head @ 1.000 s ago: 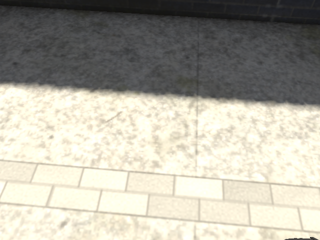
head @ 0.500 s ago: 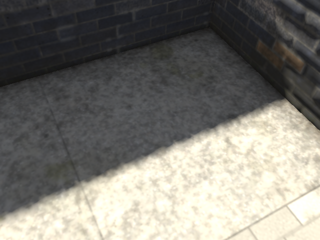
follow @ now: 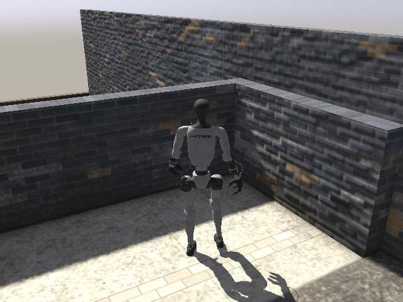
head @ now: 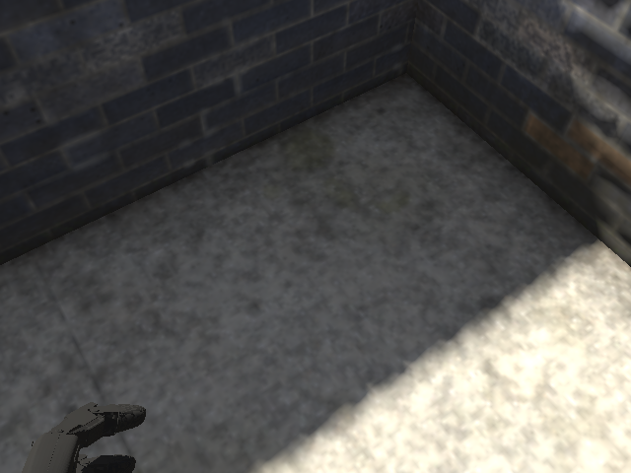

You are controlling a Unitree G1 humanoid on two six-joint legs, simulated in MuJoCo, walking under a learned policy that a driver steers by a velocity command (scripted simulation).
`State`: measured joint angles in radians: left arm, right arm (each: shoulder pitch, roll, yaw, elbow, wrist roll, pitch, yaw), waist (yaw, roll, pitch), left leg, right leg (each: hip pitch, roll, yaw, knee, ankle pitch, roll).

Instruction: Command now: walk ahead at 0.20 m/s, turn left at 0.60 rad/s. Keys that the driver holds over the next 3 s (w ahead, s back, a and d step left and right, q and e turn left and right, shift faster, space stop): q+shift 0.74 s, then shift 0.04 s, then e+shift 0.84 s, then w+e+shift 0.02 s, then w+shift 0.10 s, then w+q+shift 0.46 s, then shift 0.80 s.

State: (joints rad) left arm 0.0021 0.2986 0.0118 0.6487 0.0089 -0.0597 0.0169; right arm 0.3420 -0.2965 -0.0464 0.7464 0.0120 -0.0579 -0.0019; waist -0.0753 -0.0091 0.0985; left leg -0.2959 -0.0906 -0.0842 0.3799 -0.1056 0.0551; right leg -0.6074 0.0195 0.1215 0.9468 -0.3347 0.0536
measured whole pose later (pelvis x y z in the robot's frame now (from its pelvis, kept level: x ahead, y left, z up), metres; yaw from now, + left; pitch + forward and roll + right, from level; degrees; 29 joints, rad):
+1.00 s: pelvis +0.13 +0.03 -0.01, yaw +43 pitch +1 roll +0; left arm 0.18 0.28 0.06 0.75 -0.01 0.02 0.00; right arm 0.10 -0.24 -0.03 0.61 -0.02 0.02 -0.01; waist 0.03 -0.01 0.00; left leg -0.29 -0.07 -0.09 0.57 -0.29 0.04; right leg -0.35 -0.03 0.01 0.64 -0.24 0.04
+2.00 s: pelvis +0.24 -0.01 -0.01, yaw +8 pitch +2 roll +0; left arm 0.34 0.25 0.03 0.73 0.05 -0.05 0.00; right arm 0.32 -0.30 -0.08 0.81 -0.02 0.00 0.06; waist 0.00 0.06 -0.01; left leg -0.55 0.03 -0.03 1.17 -0.26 0.06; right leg -0.05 -0.01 -0.14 0.38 -0.37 -0.01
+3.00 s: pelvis +0.70 +0.10 -0.02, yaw +29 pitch +1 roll -1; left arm 0.23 0.24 0.01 0.81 0.02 -0.04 0.02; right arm 0.14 -0.25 0.01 0.91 -0.01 0.01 -0.03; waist 0.02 0.01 -0.02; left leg -0.29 0.03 -0.08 0.62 -0.34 -0.02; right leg -0.41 0.07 -0.01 0.48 -0.08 -0.05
